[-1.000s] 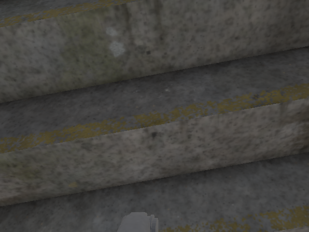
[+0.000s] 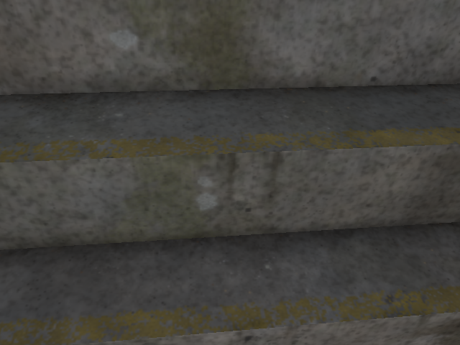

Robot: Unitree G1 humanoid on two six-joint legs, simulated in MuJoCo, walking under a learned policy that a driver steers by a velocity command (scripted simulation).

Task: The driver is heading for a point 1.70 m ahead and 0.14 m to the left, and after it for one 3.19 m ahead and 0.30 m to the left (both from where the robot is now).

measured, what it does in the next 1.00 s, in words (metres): climbs: right foot 0.24 m higher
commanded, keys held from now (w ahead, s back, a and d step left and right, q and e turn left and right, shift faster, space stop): w+e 0.14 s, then w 0.14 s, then w+q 0.72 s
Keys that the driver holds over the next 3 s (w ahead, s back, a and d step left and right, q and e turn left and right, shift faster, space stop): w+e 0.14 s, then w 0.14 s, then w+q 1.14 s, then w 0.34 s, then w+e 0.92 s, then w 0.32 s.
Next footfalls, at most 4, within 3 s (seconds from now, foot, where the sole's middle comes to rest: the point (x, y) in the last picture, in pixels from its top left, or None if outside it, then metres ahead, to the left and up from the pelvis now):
0.42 right None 0.32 -0.35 -0.52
1.42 left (216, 288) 0.51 0.05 -0.28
2.22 right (249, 125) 0.73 -0.01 -0.04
2.70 left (158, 124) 0.73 0.17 -0.04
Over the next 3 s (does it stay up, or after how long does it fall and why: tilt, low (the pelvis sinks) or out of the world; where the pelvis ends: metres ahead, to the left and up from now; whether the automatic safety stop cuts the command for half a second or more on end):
stays up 0.76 0.06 0.73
